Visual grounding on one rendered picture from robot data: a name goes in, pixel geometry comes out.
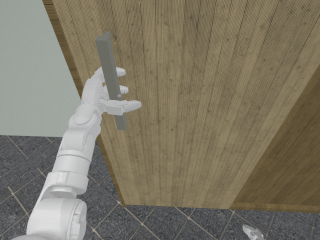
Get robot left hand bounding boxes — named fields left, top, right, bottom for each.
left=81, top=67, right=142, bottom=116

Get robot left forearm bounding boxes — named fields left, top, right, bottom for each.
left=26, top=103, right=102, bottom=235

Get robot right hand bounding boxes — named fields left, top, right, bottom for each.
left=242, top=224, right=267, bottom=240

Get robot left upper arm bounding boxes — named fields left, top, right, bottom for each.
left=11, top=197, right=87, bottom=240

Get wardrobe door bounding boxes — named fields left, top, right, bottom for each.
left=52, top=0, right=320, bottom=210
left=233, top=65, right=320, bottom=206

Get handle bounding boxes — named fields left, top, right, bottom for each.
left=95, top=31, right=127, bottom=130

